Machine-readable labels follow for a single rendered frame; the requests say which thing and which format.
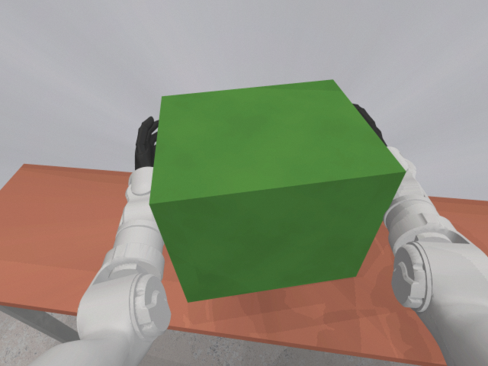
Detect robot left hand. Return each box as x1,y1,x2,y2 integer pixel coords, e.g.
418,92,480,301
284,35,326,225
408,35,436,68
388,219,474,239
135,117,159,170

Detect robot right forearm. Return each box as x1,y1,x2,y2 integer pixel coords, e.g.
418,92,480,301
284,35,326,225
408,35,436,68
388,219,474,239
383,146,488,258

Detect robot left forearm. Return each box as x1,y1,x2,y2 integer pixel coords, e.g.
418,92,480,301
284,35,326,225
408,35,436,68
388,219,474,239
77,167,165,338

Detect carton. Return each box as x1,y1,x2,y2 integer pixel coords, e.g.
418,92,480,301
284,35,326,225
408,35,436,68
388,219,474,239
149,79,406,303

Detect table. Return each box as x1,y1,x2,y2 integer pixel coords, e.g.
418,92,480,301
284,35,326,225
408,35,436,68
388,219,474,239
0,164,488,366

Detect robot right hand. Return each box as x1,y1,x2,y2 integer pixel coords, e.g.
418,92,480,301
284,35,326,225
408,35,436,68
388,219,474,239
353,104,387,146

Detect robot left upper arm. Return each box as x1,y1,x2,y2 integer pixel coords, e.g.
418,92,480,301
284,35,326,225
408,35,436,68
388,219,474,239
28,272,171,366

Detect robot right upper arm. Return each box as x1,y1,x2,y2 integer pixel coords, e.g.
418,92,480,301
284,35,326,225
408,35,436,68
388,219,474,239
391,241,488,366

